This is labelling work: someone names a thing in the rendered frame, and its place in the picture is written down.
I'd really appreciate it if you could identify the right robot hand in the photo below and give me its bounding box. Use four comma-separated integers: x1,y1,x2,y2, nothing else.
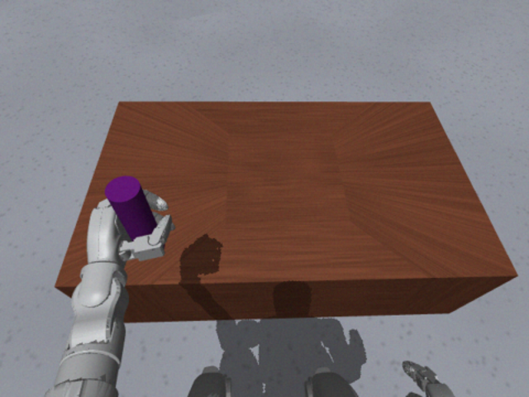
403,361,455,397

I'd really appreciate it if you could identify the left robot arm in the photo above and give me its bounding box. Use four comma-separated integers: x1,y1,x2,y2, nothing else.
45,261,129,397

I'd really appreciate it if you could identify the left robot hand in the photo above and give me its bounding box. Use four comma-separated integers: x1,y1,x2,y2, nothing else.
87,189,175,269

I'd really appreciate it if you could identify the can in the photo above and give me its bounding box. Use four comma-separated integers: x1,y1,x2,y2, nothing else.
105,176,157,241

